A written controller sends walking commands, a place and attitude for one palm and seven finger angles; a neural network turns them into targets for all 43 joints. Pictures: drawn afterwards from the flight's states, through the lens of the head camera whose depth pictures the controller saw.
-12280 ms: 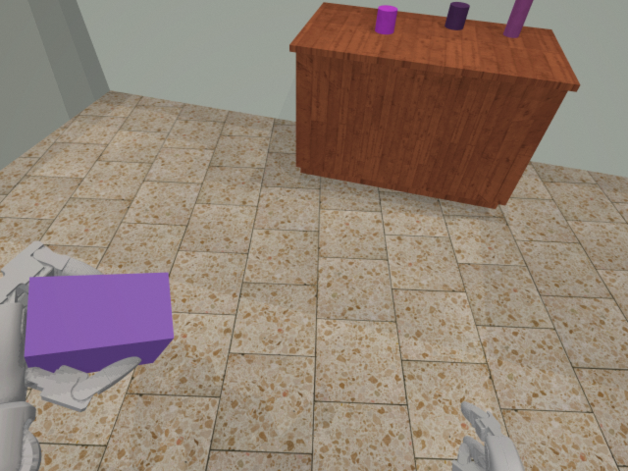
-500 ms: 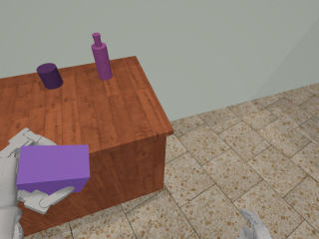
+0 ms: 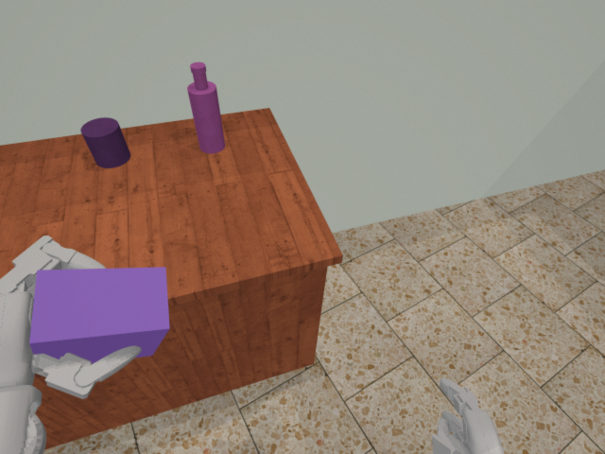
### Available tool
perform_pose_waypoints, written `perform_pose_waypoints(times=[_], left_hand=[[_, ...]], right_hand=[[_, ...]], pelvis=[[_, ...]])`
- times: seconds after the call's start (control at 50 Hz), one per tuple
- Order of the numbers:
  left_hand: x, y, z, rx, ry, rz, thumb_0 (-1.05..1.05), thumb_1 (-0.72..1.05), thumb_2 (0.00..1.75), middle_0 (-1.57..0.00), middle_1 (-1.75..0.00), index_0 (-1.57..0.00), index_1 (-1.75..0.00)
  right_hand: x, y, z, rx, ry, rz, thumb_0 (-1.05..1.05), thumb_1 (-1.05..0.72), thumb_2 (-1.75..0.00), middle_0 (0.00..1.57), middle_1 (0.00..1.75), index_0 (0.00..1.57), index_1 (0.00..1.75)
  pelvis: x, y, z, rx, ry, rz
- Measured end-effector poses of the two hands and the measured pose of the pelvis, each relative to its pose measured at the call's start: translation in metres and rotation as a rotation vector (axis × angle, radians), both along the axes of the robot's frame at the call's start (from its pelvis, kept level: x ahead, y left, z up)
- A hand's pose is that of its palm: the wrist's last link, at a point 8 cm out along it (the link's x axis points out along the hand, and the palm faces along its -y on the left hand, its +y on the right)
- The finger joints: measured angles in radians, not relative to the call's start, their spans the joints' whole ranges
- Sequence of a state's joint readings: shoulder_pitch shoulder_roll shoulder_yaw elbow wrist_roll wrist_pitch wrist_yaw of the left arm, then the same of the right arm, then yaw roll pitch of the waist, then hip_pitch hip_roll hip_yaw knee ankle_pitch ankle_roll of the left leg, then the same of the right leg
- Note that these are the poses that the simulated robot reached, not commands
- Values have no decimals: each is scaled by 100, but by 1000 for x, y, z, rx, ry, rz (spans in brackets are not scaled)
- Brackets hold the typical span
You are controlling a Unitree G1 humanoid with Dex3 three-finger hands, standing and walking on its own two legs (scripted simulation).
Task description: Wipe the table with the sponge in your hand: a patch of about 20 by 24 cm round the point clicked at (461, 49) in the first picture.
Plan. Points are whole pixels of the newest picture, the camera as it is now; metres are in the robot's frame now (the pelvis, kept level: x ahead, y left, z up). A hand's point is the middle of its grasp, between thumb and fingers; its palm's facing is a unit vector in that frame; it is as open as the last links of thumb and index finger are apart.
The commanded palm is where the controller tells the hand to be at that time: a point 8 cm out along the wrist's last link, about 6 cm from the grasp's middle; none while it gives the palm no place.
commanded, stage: look again from close up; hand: left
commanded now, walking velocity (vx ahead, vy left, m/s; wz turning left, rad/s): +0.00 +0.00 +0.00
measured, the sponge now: (121, 317) +0.22 +0.21 +0.13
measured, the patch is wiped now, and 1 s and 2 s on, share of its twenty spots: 0.00 0.00 0.00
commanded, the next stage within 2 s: shuffle to correct the standing spot in 0.32 s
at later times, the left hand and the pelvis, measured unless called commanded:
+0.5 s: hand (64, 271) +0.26 +0.28 +0.15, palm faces +0.35 -0.82 -0.46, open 10.6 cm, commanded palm +0.18 +0.31 +0.17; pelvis +0.02 +0.03 +0.00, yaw +0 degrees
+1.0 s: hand (60, 259) +0.27 +0.29 +0.15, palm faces +0.35 -0.85 -0.38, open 10.6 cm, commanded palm +0.21 +0.34 +0.17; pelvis +0.04 +0.06 -0.02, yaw -1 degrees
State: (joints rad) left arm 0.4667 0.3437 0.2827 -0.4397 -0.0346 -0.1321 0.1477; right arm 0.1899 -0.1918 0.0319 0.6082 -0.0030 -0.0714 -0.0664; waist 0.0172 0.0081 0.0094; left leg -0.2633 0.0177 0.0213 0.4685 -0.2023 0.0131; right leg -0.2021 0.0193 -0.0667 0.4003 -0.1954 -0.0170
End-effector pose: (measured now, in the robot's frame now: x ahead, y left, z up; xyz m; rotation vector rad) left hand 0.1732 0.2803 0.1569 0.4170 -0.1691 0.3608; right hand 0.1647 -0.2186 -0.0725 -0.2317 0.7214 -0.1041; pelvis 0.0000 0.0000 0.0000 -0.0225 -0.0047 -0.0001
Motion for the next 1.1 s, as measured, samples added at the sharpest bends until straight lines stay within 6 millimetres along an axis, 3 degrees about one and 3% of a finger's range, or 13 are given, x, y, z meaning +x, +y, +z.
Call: perform_pose_waypoints(times=[0.04,0.1,0.16,0.22,0.3,0.38,0.5,0.58,0.66,0.84,1.0,1.1], left_hand=[[5,3,7,44,-21,-19,-1,-54,101,-66,-138,-68,-138],[23,26,39,178,-165,-7,-1,-54,101,-66,-138,-68,-138],[31,43,51,174,-244,48,-1,-54,101,-66,-138,-68,-138],[32,32,38,121,-200,10,-1,-54,101,-66,-138,-68,-138],[30,6,3,32,-38,-102,-1,-54,101,-66,-138,-68,-138],[36,13,-15,43,55,-125,-1,-54,101,-66,-138,-68,-138],[47,41,9,125,-37,-46,-1,-54,101,-66,-138,-68,-138],[42,37,30,138,-131,-63,-1,-54,101,-66,-138,-68,-138],[36,37,28,126,-125,-89,-1,-54,101,-66,-138,-68,-138],[47,68,-5,45,-35,28,-1,-54,101,-66,-138,-68,-137],[59,52,9,70,-111,-80,-1,-54,101,-66,-138,-68,-137],[62,56,16,136,-87,-104,-1,-54,102,-66,-138,-68,-137]], right_hand=[[-1,0,1,-13,3,5,1,-90,-90,20,30,20,30],[-1,3,-3,-20,9,64,1,-90,-90,20,30,20,30],[-2,1,-5,-8,20,76,1,-90,-90,20,30,20,30],[-5,-2,-5,0,25,43,1,-90,-90,20,30,20,30],[-7,-3,-6,-23,53,0,1,-90,-90,20,30,20,30],[-1,3,-6,-52,83,-2,1,-90,-90,20,30,20,30],[24,21,-2,-42,44,47,1,-90,-90,20,30,20,30],[42,33,4,-14,-26,64,1,-90,-90,20,30,20,30],[52,40,6,4,-69,48,1,-90,-90,20,30,20,30],[48,47,-5,-1,-29,28,1,-90,-90,20,30,20,30],[40,47,-12,-2,12,4,1,-90,-90,20,30,20,30],[37,46,-14,14,3,-36,1,-90,-90,20,30,20,30]], pelvis=[[-1,0,-1,-3,-5,15],[-6,-5,-5,-3,10,40],[-5,-3,-6,-10,28,19],[3,6,-4,-8,36,-6],[14,17,-3,-1,37,-24],[19,21,-3,3,36,-18],[21,26,-4,-5,33,-6],[25,35,-6,-11,34,-7],[32,43,-9,-10,30,-17],[41,52,-14,-2,11,-5],[43,59,-17,-10,11,-14],[46,62,-17,-13,11,-28]])
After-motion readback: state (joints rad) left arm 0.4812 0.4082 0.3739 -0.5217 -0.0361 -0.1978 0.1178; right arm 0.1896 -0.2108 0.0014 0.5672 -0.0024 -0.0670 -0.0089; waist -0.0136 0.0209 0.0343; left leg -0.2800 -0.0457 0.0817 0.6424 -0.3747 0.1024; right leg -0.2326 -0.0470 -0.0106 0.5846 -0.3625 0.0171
